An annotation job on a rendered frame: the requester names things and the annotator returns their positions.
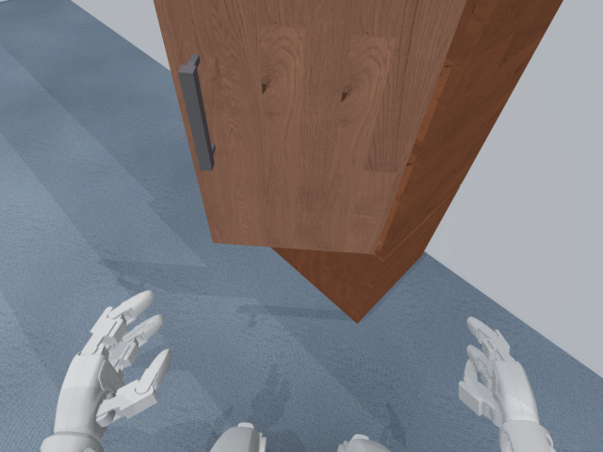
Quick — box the cupboard door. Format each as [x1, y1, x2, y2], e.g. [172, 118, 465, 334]
[154, 0, 466, 254]

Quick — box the robot right forearm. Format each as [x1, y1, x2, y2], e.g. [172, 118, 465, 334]
[498, 420, 557, 452]

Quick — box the robot left forearm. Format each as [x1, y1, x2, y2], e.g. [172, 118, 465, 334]
[40, 432, 104, 452]

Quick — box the robot right hand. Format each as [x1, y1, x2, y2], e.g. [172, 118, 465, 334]
[459, 316, 540, 430]

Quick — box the robot left hand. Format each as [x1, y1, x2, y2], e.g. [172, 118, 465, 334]
[54, 290, 171, 441]

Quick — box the handle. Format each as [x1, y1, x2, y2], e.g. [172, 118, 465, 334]
[178, 55, 216, 171]

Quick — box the left robot thigh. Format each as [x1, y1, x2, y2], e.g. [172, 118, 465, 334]
[210, 427, 267, 452]

